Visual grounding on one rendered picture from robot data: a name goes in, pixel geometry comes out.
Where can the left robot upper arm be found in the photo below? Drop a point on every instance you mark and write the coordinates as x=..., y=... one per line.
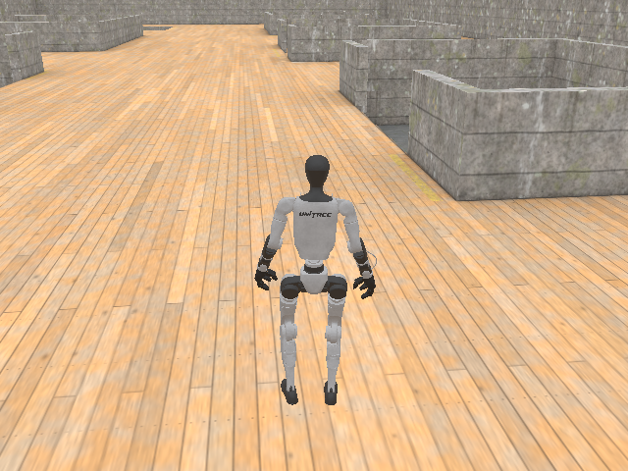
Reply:
x=284, y=207

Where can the right robot upper arm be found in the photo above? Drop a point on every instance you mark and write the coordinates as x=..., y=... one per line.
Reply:
x=350, y=221

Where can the robot left forearm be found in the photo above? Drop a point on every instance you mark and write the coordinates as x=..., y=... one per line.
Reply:
x=266, y=257

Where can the robot right forearm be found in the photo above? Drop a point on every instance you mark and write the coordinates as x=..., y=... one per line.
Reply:
x=363, y=262

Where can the humanoid robot torso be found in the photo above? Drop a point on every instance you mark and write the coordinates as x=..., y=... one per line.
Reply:
x=314, y=232

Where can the robot right hand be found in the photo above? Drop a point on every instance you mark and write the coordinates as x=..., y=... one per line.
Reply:
x=368, y=283

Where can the robot left hand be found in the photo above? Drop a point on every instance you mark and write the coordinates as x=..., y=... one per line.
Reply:
x=266, y=276

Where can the left robot shin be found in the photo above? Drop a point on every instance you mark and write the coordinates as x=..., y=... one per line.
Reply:
x=288, y=350

